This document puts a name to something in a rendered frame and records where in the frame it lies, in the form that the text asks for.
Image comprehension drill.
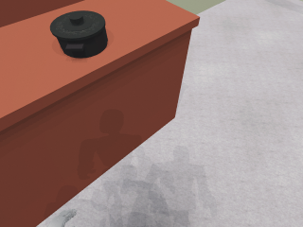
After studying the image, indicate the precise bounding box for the pot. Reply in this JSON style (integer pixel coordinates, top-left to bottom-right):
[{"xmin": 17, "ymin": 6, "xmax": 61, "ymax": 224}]
[{"xmin": 57, "ymin": 27, "xmax": 108, "ymax": 59}]

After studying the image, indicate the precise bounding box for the table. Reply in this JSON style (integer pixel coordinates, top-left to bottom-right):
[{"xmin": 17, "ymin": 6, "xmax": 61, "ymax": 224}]
[{"xmin": 0, "ymin": 0, "xmax": 200, "ymax": 227}]

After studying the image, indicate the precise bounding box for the lid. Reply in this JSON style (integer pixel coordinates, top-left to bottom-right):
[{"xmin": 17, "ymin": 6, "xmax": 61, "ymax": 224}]
[{"xmin": 50, "ymin": 10, "xmax": 106, "ymax": 41}]

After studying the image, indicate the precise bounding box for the robot left hand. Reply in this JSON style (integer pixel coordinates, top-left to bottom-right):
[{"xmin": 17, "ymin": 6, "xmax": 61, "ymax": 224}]
[{"xmin": 47, "ymin": 209, "xmax": 77, "ymax": 227}]

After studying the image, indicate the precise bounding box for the knob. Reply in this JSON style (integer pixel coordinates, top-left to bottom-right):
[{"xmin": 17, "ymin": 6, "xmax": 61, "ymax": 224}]
[{"xmin": 69, "ymin": 13, "xmax": 84, "ymax": 24}]

